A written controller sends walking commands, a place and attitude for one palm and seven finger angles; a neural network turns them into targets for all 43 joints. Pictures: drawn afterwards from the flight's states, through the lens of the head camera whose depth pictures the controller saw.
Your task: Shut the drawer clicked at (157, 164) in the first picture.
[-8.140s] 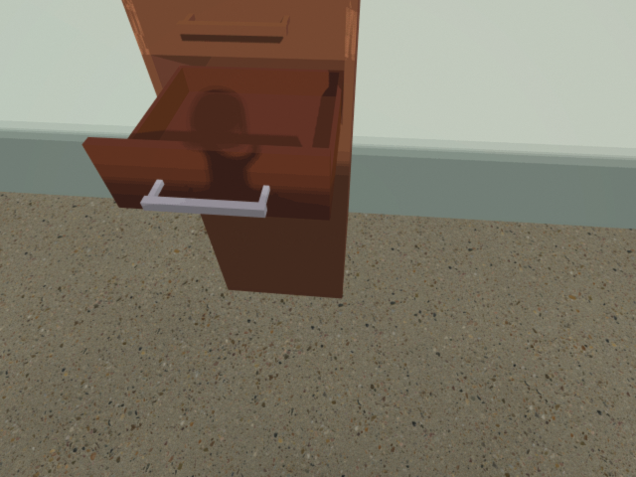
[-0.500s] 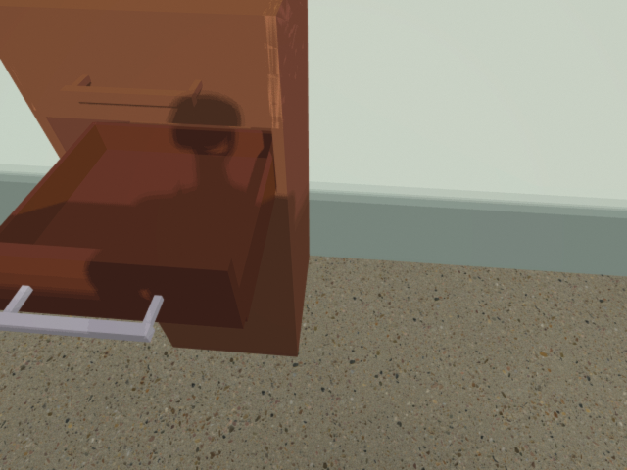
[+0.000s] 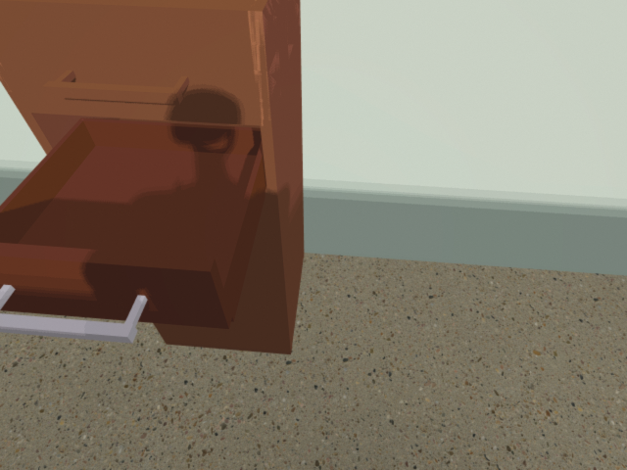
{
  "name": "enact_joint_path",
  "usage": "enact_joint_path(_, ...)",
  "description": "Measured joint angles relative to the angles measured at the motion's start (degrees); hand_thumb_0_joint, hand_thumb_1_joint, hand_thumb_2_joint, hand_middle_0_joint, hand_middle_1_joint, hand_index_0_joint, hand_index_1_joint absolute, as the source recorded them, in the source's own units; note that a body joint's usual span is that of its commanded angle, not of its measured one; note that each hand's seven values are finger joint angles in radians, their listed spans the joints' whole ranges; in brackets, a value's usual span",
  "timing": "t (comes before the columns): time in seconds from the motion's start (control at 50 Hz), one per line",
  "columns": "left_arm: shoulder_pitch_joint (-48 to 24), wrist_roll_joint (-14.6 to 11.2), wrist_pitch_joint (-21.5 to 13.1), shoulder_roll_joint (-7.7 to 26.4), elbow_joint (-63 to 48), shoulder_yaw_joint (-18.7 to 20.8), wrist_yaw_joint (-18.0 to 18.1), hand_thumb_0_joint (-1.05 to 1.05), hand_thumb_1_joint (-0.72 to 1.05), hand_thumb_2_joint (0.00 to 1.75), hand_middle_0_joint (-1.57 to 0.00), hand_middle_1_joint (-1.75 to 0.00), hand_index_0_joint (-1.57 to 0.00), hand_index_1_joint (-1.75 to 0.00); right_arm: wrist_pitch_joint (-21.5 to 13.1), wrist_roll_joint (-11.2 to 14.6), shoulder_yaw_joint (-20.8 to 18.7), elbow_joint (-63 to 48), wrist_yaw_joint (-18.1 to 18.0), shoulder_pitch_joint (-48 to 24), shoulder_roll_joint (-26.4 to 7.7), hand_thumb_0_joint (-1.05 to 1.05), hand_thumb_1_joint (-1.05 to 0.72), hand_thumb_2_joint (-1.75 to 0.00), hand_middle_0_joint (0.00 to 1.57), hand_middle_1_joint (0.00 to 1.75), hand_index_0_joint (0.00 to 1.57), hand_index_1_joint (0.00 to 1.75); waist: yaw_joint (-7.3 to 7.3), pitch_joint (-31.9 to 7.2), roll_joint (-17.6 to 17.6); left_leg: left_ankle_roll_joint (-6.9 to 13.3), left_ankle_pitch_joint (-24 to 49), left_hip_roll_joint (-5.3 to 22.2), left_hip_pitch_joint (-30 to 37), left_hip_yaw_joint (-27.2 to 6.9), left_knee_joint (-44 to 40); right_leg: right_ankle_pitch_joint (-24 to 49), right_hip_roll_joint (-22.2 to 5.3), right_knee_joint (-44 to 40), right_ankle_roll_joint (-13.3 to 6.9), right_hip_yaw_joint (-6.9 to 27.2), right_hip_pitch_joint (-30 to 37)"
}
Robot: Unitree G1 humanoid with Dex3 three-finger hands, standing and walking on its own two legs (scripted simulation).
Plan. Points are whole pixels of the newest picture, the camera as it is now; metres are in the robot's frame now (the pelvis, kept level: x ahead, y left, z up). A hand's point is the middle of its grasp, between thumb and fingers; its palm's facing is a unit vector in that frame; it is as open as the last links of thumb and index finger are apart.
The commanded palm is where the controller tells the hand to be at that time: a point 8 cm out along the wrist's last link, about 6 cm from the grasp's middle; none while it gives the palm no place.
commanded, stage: look again from close up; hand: left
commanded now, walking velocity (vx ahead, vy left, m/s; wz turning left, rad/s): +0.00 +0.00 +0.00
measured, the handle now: (63, 313) +0.28 +0.34 +0.05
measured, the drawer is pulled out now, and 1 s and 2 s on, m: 0.30 0.30 0.30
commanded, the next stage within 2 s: shuffle to correct the standing spot in 0.50 s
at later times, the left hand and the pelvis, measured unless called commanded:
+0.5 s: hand out of the picture +0.05 +0.19 -0.17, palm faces +0.00 -0.97 -0.24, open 7.3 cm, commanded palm none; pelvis -0.01 +0.01 -0.01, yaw -2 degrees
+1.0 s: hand out of the picture +0.00 +0.22 -0.18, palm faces +0.06 -0.97 -0.24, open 7.4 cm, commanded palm none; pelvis -0.02 +0.03 -0.01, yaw -1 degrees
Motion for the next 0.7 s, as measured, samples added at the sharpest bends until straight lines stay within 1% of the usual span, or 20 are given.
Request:
enact_joint_path(0.02,-0.14,0.09,-0.14,-0.2,0.09,0.01,0.45,0.0,0.91,0.9,-0.2,-0.3,-0.2,-0.3,0.03,0.04,-0.19,-0.21,0.19,-0.36,-0.17,0.0,-0.91,-0.9,0.19,0.3,0.2,0.3,-0.04,0.19,0.23,0.04,-2.1,0.53,-0.82,0.44,1.58,0.3,0.17,-0.25,1.03,0.02,-0.12)
enact_joint_path(0.04,-0.33,0.17,0.02,-0.5,-0.18,0.31,0.86,0.0,0.91,0.9,-0.2,-0.3,-0.2,-0.3,0.27,0.05,-0.6,-1.23,0.22,-0.81,-0.45,0.0,-0.91,-0.9,0.19,0.3,0.2,0.3,-0.55,0.74,0.65,0.39,-5.2,0.92,-2.0,0.69,4.0,0.91,0.42,-0.87,3.2,-0.03,-0.13)
enact_joint_path(0.06,-0.48,0.02,0.51,-0.68,-0.54,0.66,1.19,0.01,0.91,0.9,-0.2,-0.3,-0.2,-0.3,0.16,0.15,-1.02,-2.87,0.13,-0.97,-0.84,0.0,-0.91,-0.9,0.2,0.3,0.2,0.3,-1.37,1.28,1.12,1.41,-7.17,1.0,-2.75,0.91,4.92,1.5,0.64,-0.38,6.3,-0.07,-0.89)
enact_joint_path(0.08,-0.7,-0.51,1.29,-0.68,-1.05,0.87,1.37,0.01,0.91,0.9,-0.2,-0.3,-0.2,-0.3,-0.37,0.18,-1.44,-5.26,-0.12,-0.65,-1.4,0.0,-0.91,-0.9,0.2,0.3,0.2,0.3,-2.18,1.75,1.76,3.14,-5.43,0.98,-3.21,0.51,4.27,1.52,0.82,4.47,9.26,0.38,-4.1)
enact_joint_path(0.1,-1.06,-0.9,2.24,-0.54,-1.65,0.93,1.31,0.01,0.91,0.9,-0.2,-0.3,-0.2,-0.3,-0.81,0.15,-1.89,-7.63,-0.6,0.06,-2.0,0.0,-0.91,-0.9,0.2,0.3,0.2,0.3,-2.89,2.02,2.53,3.83,-1.41,1.23,-4.3,0.31,4.75,-2.93,0.54,14.18,9.09,1.16,-8.69)
enact_joint_path(0.12,-1.47,-0.83,3.17,-0.19,-2.43,1.09,1.0,0.01,0.91,0.9,-0.2,-0.3,-0.2,-0.3,-0.59,0.01,-2.33,-9.07,-0.86,0.54,-2.45,0.0,-0.91,-0.9,0.2,0.3,0.2,0.3,-3.16,2.15,2.8,3.53,-0.84,1.11,-5.37,0.51,6.65,-7.1,-0.57,23.06,7.63,2.64,-12.37)
enact_joint_path(0.14,-1.83,-0.38,3.6,0.18,-3.23,1.31,0.49,0.01,0.91,0.9,-0.2,-0.3,-0.2,-0.3,0.03,-0.33,-2.51,-9.6,-0.68,0.77,-2.95,0.0,-0.91,-0.9,0.2,0.3,0.2,0.3,-3.01,2.11,2.9,2.89,-1.92,0.74,-6.03,0.72,8.42,-8.82,-2.25,27.14,6.6,3.76,-14.08)
enact_joint_path(0.16,-2.07,0.09,3.33,0.55,-3.96,1.42,-0.03,0.01,0.91,0.9,-0.2,-0.3,-0.2,-0.3,0.67,-0.71,-2.44,-9.56,-0.25,0.85,-3.5,0.0,-0.91,-0.9,0.2,0.3,0.2,0.3,-2.64,1.95,3.07,2.27,-3.49,0.4,-6.53,0.75,10.14,-8.41,-4.07,26.22,6.27,4.2,-13.9)
enact_joint_path(0.18,-2.12,0.39,2.58,1.13,-4.63,1.44,-0.43,0.01,0.91,0.9,-0.2,-0.3,-0.2,-0.3,1.08,-0.93,-2.21,-9.25,0.16,0.87,-3.79,0.0,-0.91,-0.9,0.2,0.3,0.2,0.3,-2.03,1.62,2.73,1.87,-5.04,-0.14,-7.08,0.97,12.02,-6.21,-5.85,22.61,6.13,4.89,-12.72)
enact_joint_path(0.2,-1.91,0.59,1.59,2.14,-5.27,1.39,-0.64,0.01,0.91,0.9,-0.2,-0.3,-0.2,-0.3,1.33,-0.87,-1.88,-9.05,0.45,0.85,-3.61,0.0,-0.91,-0.9,0.2,0.3,0.2,0.3,-1.49,0.96,1.24,1.67,-6.42,-1.31,-7.86,1.65,13.95,-6.5,-7.55,19.11,5.56,6.8,-11.51)
enact_joint_path(0.22,-2.44,0.7,0.97,2.56,-4.94,1.39,-0.65,0.01,0.91,0.9,-0.2,-0.3,-0.2,-0.3,1.51,-0.76,-1.71,-8.58,0.67,0.13,-3.65,0.0,-0.91,-0.9,0.2,0.3,0.2,0.3,-1.05,0.81,0.97,1.56,-7.45,-1.52,-8.35,1.88,15.49,-8.9,-7.83,20.02,5.65,7.37,-11.91)
enact_joint_path(0.26,-3.65,0.8,1.03,2.54,-3.95,0.99,-0.94,0.01,0.91,0.9,-0.2,-0.3,-0.2,-0.3,1.51,-0.77,-1.66,-7.91,1.01,-1.41,-3.87,0.0,-0.91,-0.9,0.19,0.3,0.2,0.3,-1.43,0.79,1.78,1.7,-6.98,-1.66,-7.37,1.32,15.22,-9.55,-7.94,21.82,6.33,6.99,-11.76)
enact_joint_path(0.3,-4.3,0.75,1.09,2.5,-3.39,0.58,-1.05,0.01,0.91,0.9,-0.2,-0.3,-0.2,-0.3,1.03,-0.73,-1.35,-7.71,1.21,-2.38,-3.56,0.0,-0.91,-0.9,0.19,0.3,0.2,0.3,-1.66,-0.02,1.96,1.8,-6.67,-1.91,-5.98,1.2,13.45,-8.3,-8.1,20.71,6.8,6.87,-10.67)
enact_joint_path(0.36,-5.21,0.58,1.04,2.68,-3.29,0.3,-0.85,0.01,0.92,0.9,-0.2,-0.3,-0.2,-0.3,0.0,-0.69,-0.62,-7.71,1.34,-3.6,-2.81,0.0,-0.91,-0.9,0.19,0.3,0.2,0.3,-1.41,-0.87,2.0,1.77,-5.2,-1.86,-4.07,1.34,10.17,-6.69,-7.83,17.57,6.89,6.9,-8.87)
enact_joint_path(0.42,-5.93,0.49,0.71,2.61,-3.77,0.02,-0.91,0.0,0.92,0.9,-0.2,-0.3,-0.2,-0.3,-0.36,-0.79,-0.46,-6.91,1.01,-4.31,-3.41,0.02,-0.93,-0.9,0.2,0.3,0.2,0.3,-0.89,-1.01,2.17,1.87,-3.8,-1.91,-2.67,1.48,7.34,-5.29,-7.7,14.77,6.91,6.95,-7.49)
enact_joint_path(0.54,-6.34,0.47,0.35,2.83,-3.77,-0.11,-0.99,0.0,0.92,0.9,-0.2,-0.3,-0.2,-0.3,-0.87,-0.51,-0.24,-6.04,1.24,-5.33,-4.36,0.01,-0.93,-0.9,0.2,0.3,0.2,0.3,-0.58,-0.02,1.74,1.73,-2.03,-2.08,-1.33,1.45,4.06,-3.91,-7.69,12.06,6.86,6.84,-6.33)
enact_joint_path(0.7,-5.45,0.51,0.73,3.08,-2.43,-0.14,-1.14,0.0,0.91,0.9,-0.2,-0.3,-0.2,-0.3,-0.44,-0.28,-0.27,-4.82,1.23,-5.97,-4.89,0.0,-0.91,-0.9,0.2,0.3,0.2,0.3,-0.28,1.56,1.2,1.28,-1.43,-1.85,-1.17,0.96,3.19,-3.55,-7.46,11.25,6.43,6.3,-6.01)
